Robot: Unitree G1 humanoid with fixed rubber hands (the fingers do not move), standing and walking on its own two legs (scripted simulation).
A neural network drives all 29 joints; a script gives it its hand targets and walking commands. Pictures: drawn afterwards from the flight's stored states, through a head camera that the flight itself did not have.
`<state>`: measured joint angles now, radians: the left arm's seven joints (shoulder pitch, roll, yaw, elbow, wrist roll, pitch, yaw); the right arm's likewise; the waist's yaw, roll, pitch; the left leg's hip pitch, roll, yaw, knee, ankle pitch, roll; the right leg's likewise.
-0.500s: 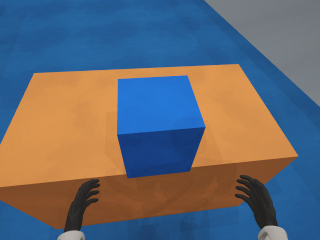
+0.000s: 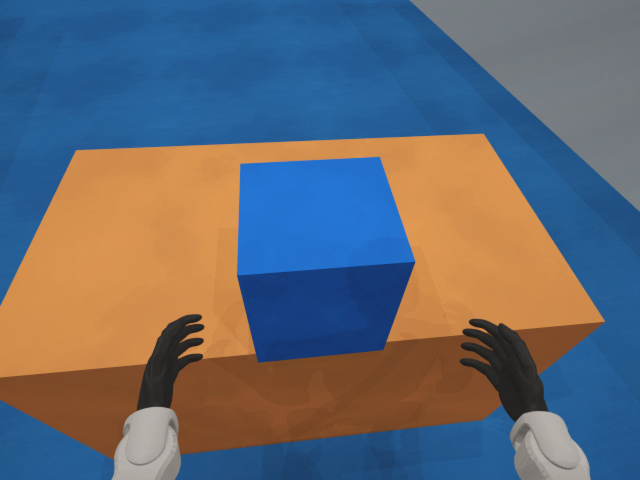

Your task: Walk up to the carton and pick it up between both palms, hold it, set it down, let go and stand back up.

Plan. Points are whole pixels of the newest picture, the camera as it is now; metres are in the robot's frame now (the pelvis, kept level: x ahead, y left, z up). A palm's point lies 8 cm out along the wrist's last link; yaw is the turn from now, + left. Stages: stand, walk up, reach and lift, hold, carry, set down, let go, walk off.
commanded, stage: reach and lift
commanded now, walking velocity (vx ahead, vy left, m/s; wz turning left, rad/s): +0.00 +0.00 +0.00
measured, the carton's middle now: (316, 263) +0.44 +0.02 -0.02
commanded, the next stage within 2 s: none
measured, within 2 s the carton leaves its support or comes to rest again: neither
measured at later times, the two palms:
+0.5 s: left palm (152, 316) +0.30 +0.22 +0.06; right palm (508, 307) +0.31 -0.21 +0.06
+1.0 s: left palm (156, 243) +0.37 +0.22 +0.11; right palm (506, 236) +0.38 -0.22 +0.11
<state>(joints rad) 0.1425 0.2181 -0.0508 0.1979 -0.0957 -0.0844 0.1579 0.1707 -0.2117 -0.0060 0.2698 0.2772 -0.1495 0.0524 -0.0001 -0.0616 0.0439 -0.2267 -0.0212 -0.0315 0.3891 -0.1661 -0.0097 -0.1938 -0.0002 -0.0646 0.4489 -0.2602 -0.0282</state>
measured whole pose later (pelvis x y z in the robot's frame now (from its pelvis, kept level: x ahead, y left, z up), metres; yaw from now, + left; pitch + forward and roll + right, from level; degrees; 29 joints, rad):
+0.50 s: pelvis +0.01 +0.00 +0.00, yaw +0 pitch +1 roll +1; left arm -0.09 0.22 0.06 0.07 -0.10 0.27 0.10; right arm -0.13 -0.29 -0.01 0.23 0.31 0.09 0.00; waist 0.00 -0.04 0.04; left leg -0.23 -0.02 -0.03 0.38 -0.17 -0.01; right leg -0.19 0.00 -0.06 0.44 -0.26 -0.03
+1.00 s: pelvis +0.00 +0.00 +0.00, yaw +0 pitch +1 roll +1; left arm -0.47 0.26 0.11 0.28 -0.10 0.43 0.09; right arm -0.52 -0.34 -0.01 0.50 0.35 0.20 -0.02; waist 0.00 -0.04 0.04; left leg -0.23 -0.02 -0.03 0.38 -0.17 -0.01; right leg -0.19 0.00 -0.06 0.43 -0.26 -0.03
